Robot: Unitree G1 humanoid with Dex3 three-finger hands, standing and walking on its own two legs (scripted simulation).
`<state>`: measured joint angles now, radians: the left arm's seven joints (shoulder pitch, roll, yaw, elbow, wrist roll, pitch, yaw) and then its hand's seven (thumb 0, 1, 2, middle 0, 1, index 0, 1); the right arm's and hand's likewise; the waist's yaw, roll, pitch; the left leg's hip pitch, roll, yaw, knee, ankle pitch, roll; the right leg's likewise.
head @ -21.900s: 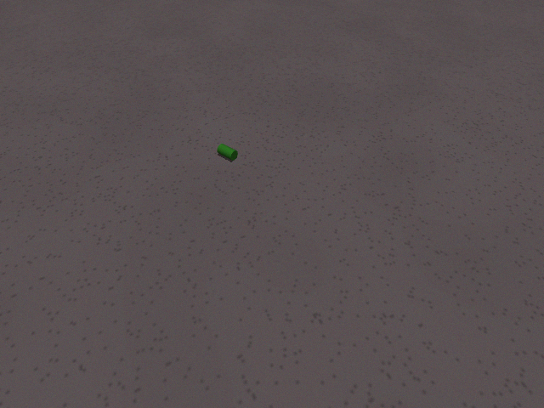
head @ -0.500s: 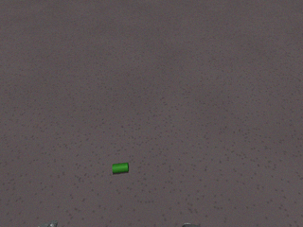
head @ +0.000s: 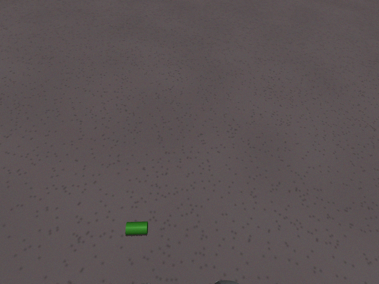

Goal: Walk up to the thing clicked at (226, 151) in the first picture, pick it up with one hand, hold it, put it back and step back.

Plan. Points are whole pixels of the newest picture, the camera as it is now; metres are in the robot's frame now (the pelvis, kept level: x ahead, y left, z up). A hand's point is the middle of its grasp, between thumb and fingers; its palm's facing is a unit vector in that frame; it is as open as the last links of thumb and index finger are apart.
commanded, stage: walk up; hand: left
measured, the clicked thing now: (137, 228) +0.47 +0.23 -0.73
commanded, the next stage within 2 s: stand in 1.38 s
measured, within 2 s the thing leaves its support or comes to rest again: neither
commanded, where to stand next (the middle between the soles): +0.10 -0.02 m, yaw +2 degrees
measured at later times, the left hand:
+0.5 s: hand out of the picture +0.14 +0.23 -0.14, palm faces -0.03 -0.93 -0.36, open 7.4 cm
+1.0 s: hand out of the picture +0.12 +0.23 -0.14, palm faces +0.00 -0.94 -0.34, open 7.4 cm
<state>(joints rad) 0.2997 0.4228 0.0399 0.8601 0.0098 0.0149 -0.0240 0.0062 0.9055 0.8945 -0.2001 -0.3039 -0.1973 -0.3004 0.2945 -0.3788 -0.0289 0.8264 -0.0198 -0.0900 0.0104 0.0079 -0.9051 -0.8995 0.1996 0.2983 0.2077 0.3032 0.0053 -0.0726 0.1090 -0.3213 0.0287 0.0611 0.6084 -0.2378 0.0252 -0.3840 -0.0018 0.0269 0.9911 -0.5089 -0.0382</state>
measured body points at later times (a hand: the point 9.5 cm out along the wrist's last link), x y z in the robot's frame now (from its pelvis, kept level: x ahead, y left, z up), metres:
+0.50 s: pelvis +0.04 -0.02 +0.01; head +0.06 -0.03 +0.46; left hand +0.14 +0.28 -0.11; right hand +0.12 -0.32 -0.13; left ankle +0.06 +0.11 -0.73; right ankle +0.07 -0.17 -0.73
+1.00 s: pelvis +0.05 -0.03 +0.02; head +0.06 -0.03 +0.47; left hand +0.13 +0.28 -0.11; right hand +0.14 -0.33 -0.11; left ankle +0.06 +0.11 -0.73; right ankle +0.07 -0.17 -0.73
